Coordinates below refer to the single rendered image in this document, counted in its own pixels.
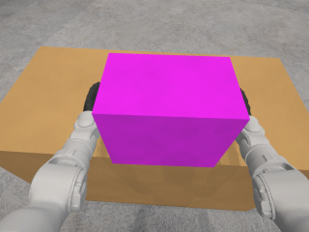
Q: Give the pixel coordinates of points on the robot right forearm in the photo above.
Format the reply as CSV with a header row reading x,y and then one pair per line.
x,y
258,154

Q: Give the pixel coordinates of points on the robot right upper arm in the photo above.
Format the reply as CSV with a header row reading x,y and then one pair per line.
x,y
283,196

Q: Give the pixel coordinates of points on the robot left hand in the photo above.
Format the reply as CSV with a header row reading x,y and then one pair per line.
x,y
91,97

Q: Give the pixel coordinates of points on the robot left forearm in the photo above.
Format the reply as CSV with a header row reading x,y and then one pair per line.
x,y
80,146

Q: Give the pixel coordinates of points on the pedestal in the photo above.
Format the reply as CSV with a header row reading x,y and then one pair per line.
x,y
38,113

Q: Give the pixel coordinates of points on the carton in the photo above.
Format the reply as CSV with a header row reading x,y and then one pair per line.
x,y
171,110

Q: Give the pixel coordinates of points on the robot right hand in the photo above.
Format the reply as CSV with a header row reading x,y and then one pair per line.
x,y
246,102

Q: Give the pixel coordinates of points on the robot left upper arm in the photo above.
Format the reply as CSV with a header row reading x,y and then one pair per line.
x,y
58,190

